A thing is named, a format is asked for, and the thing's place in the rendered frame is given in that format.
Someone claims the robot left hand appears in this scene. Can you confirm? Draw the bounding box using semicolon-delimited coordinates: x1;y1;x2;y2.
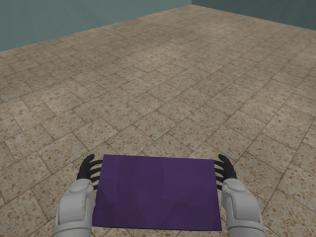
76;154;103;190

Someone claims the robot left forearm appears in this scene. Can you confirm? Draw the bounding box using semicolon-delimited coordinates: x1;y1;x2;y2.
52;179;96;237

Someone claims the robot right forearm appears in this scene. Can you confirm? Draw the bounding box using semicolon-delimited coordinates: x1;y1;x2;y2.
221;178;266;237

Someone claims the robot right hand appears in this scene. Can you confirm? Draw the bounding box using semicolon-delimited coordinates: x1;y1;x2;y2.
213;154;237;191

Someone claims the carton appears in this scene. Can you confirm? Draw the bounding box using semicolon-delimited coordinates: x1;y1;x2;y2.
92;154;222;231

